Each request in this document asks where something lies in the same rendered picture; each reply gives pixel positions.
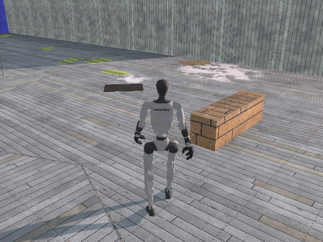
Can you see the right robot hand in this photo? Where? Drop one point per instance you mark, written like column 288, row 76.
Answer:
column 190, row 153

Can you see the robot torso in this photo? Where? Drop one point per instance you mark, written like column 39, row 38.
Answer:
column 161, row 122

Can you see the robot right upper arm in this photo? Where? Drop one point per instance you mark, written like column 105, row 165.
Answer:
column 180, row 115

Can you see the left robot hand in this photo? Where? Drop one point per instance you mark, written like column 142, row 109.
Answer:
column 141, row 137

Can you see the robot left upper arm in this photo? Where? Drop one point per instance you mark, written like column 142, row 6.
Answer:
column 143, row 114

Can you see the left robot shin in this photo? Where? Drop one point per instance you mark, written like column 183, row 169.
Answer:
column 149, row 191

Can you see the right robot forearm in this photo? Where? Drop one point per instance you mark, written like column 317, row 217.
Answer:
column 186, row 136

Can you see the left robot forearm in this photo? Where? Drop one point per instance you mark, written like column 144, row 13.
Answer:
column 138, row 130

